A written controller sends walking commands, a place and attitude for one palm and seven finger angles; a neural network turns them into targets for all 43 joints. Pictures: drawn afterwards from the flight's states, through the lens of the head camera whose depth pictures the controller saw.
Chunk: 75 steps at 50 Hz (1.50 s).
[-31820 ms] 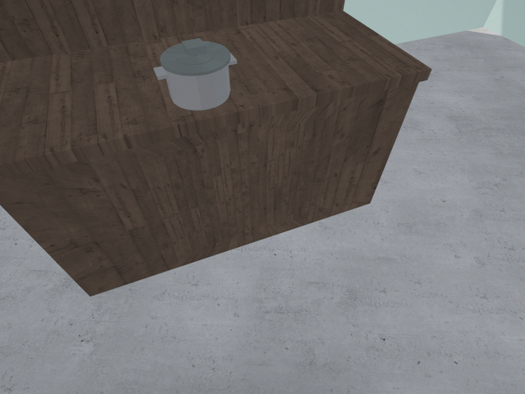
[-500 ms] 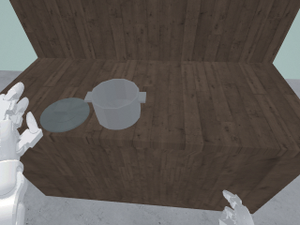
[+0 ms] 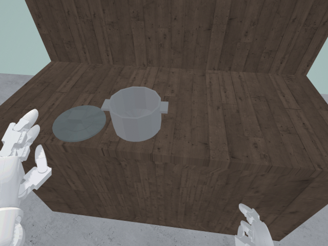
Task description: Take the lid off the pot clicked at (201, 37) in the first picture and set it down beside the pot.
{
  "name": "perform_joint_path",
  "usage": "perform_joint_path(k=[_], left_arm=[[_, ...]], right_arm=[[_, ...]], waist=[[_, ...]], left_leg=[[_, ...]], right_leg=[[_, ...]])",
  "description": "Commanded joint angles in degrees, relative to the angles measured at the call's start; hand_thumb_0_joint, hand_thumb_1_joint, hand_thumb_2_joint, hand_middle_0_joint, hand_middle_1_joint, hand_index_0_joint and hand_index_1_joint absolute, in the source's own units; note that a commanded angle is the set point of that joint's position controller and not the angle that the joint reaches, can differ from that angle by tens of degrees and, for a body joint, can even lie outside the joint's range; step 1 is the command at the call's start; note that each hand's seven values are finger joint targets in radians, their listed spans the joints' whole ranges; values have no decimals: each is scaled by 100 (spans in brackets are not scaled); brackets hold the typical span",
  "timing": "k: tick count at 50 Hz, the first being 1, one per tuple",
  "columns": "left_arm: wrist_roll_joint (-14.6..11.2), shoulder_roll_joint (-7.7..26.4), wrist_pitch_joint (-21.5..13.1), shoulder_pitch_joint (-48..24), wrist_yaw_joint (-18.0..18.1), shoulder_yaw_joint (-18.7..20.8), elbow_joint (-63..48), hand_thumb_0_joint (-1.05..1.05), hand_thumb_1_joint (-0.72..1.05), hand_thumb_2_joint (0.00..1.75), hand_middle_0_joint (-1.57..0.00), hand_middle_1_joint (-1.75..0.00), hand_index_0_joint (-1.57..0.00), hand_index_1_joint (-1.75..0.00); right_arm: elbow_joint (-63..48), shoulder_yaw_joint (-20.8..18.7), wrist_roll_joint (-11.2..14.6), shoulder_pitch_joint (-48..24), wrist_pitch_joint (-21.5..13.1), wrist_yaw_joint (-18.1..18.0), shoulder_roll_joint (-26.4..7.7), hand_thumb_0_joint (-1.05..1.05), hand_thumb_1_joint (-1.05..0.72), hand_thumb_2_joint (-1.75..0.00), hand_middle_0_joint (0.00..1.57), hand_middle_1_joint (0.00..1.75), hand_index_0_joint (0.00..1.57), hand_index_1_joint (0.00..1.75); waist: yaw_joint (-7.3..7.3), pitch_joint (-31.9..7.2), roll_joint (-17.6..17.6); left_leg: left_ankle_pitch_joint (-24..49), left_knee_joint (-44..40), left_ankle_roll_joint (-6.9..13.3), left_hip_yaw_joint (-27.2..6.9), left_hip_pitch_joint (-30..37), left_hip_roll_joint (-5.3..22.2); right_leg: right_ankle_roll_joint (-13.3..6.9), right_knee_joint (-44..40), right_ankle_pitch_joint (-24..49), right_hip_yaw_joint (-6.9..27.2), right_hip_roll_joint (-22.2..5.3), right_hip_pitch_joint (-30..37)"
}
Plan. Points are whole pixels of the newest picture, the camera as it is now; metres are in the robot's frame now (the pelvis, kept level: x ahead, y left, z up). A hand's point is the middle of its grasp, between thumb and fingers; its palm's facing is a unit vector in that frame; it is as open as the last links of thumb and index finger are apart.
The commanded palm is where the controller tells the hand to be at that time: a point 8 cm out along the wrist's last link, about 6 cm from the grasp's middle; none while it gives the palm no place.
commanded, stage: step back with the hand held close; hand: left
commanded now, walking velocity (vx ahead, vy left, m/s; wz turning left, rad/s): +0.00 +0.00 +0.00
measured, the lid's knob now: (77, 116) +0.50 +0.40 +0.00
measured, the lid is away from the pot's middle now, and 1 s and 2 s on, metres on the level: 0.22 0.22 0.22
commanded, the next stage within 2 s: stop stepping back and stand still in 1.48 s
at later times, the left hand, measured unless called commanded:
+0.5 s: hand (37, 185) +0.16 +0.26 +0.15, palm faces +0.28 -0.83 -0.48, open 7.4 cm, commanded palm +0.10 +0.30 +0.18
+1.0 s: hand (13, 217) +0.10 +0.26 +0.16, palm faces +0.37 -0.79 -0.48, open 7.4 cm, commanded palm +0.04 +0.30 +0.18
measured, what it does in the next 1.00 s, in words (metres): shifts its weight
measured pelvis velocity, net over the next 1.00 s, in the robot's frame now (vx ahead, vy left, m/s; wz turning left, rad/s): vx -0.09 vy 0.02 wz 0.02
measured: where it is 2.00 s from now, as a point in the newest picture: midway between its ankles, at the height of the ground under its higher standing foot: outside the picture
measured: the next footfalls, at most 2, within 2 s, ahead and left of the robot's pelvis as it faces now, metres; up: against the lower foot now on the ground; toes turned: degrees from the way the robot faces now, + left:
right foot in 1.42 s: -0.18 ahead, -0.10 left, +0.00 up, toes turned +3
right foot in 1.98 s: -0.23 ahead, +0.00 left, +0.00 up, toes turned -5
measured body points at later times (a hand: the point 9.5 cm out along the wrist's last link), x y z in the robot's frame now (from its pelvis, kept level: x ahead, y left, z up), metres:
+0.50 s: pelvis -0.03 +0.02 -0.01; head -0.01 +0.04 +0.44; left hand +0.14 +0.30 +0.18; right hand +0.15 -0.22 -0.07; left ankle -0.02 +0.12 -0.75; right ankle +0.02 -0.14 -0.74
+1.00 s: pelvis -0.09 +0.02 -0.02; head -0.08 +0.03 +0.43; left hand +0.08 +0.30 +0.19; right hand +0.07 -0.23 -0.09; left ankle -0.02 +0.12 -0.75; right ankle -0.04 -0.12 -0.75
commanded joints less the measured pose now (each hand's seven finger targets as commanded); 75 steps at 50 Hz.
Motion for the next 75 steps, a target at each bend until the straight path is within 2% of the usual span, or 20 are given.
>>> perform_joint_path(k=[1,4,5,8,20,27,31,37,44,48,51,55,58,61,62,64,67,72,73,75], left_arm=[[13,928,-376,-588,75,522,-1321,0,90,90,-20,-30,-20,-30],[13,985,-351,-436,87,638,-1244,0,90,90,-20,-30,-20,-30],[12,1747,-690,-1238,136,1405,-1882,0,90,90,-20,-30,-20,-30],[42,931,-727,43,10,780,-1132,0,90,90,-20,-30,-20,-30],[-11,1306,-958,873,98,1136,-1988,0,90,90,-20,-30,-20,-30],[34,1166,-1052,812,133,1144,-2008,0,90,90,-20,-30,-20,-30],[106,1112,-1105,562,176,1118,-1859,0,90,90,-20,-30,-20,-30],[114,1169,-1244,249,311,971,-1921,0,90,90,-20,-30,-20,-30],[209,1113,-1402,715,389,1105,-1887,0,90,90,-20,-30,-20,-30],[255,1210,-1441,630,311,1231,-1812,0,90,90,-20,-30,-20,-30],[97,1310,-1499,637,285,1159,-1910,0,90,90,-20,-30,-20,-30],[60,1325,-1504,730,387,1145,-1996,0,90,90,-20,-30,-20,-30],[54,1294,-1575,670,419,1085,-2136,0,90,90,-20,-30,-20,-30],[187,1128,-1622,725,373,1175,-1995,0,90,90,-20,-30,-20,-30],[185,1172,-1586,573,356,1182,-2063,0,90,90,-20,-30,-20,-30],[103,1255,-1542,586,373,1214,-2006,0,90,90,-20,-30,-20,-30],[20,1047,-1491,748,343,852,-2121,0,90,90,-20,-30,-20,-30],[74,1414,-1630,-58,266,908,-2072,0,90,90,-20,-30,-20,-30],[69,1383,-1596,-2,234,847,-2124,0,90,90,-20,-30,-20,-30],[-9,1537,-1519,490,224,1055,-1969,0,90,90,-20,-30,-20,-30]], right_arm=[[-970,-192,3,-820,-352,-50,-563,0,-90,-90,20,30,20,30],[-953,-193,3,-819,-334,-44,-556,0,-90,-90,20,30,20,30],[-1215,-227,83,-770,-115,-8,-841,0,-90,-90,20,30,20,30],[-1260,-328,70,-670,212,28,-757,0,-90,-90,20,30,20,30],[-1693,-537,199,-569,546,-19,-791,0,-90,-90,20,30,20,30],[-1746,-588,204,-466,364,-21,-900,0,-90,-90,20,30,20,30],[-1757,-591,225,-350,219,-47,-905,0,-90,-90,20,30,20,30],[-1554,-564,125,-189,87,-56,-824,0,-90,-90,20,30,20,30],[-1618,-566,221,-309,-92,-98,-899,0,-90,-90,20,30,20,30],[-1626,-638,177,-363,-182,-58,-896,0,-90,-90,20,30,20,30],[-1352,-696,122,-171,-138,11,-784,0,-90,-90,20,30,20,30],[-1234,-697,122,-233,66,70,-654,0,-90,-90,20,30,20,30],[-1284,-674,148,-337,79,14,-756,0,-90,-90,20,30,20,30],[-1468,-697,136,-460,-113,-42,-913,0,-90,-90,20,30,20,30],[-1419,-710,79,-363,-150,-41,-809,0,-90,-90,20,30,20,30],[-1351,-747,68,-372,-249,8,-755,0,-90,-90,20,30,20,30],[-1138,-649,24,-295,-334,127,-676,0,-90,-90,20,30,20,30],[-893,-570,-45,-243,-119,28,-592,0,-90,-90,20,30,20,30],[-937,-675,54,-264,-85,27,-683,0,-90,-90,20,30,20,30],[-1094,-624,125,-473,2,5,-656,0,-90,-90,20,30,20,30]], waist=[[-81,-352,61],[-61,-379,29],[-303,-54,99],[-341,-385,-530],[-372,-1257,124],[-413,-781,491],[-470,-364,99],[-579,-400,-721],[-522,-710,831],[-497,-393,281],[-583,-879,-894],[-630,-1067,-1017],[-648,-898,-255],[-571,-793,1579],[-592,-694,1309],[-521,-787,548],[-516,-1015,848],[-678,-1503,-238],[-655,-1740,-754],[-594,-1632,-684]], left_leg=[[953,-466,124,114,-427,-131],[1121,-418,123,133,-419,-132],[634,-216,271,100,-906,-103],[1120,1,294,8,-874,-80],[2312,14,294,-161,-1320,199],[-23,-421,524,-435,-3057,507],[-1923,-262,556,-424,-3930,356],[-1413,948,274,-174,-2207,-123],[-2398,-944,649,-1116,-3993,773],[-2343,-315,683,-792,-4774,545],[-142,982,196,-200,-2388,-105],[-381,1714,118,-110,-1365,-250],[-298,566,264,-588,-1666,174],[-3162,-1754,936,-2094,-4505,1552],[-2783,-1711,1046,-2144,-4494,1641],[-1498,-1010,991,-1795,-3557,1476],[-578,-623,606,-1380,-2050,1151],[2190,969,84,-23,-257,297],[2243,1164,67,82,-49,188],[1796,1208,94,22,12,134]], right_leg=[[-218,-234,330,-143,195,139],[-225,-200,536,-132,208,175],[-158,-384,927,382,-50,-345],[-118,-254,1415,293,-210,-329],[33,762,1975,6,-115,-27],[61,1667,955,53,25,346],[16,1503,334,281,-37,221],[-294,-201,-1681,888,-592,-1966],[63,1976,-257,19,374,82],[5,1809,320,459,275,473],[-308,425,923,1023,-420,-1204],[-595,-310,-310,1215,-976,-2291],[-226,379,-460,467,-245,-2087],[54,3127,-856,130,808,206],[29,3667,-1076,338,797,-58],[-52,3158,-1554,486,662,-730],[-193,1258,-1496,250,481,-1141],[-238,-125,1974,950,-433,-1849],[38,-19,2347,615,-282,-1772],[-16,15,1848,533,-319,-1956]])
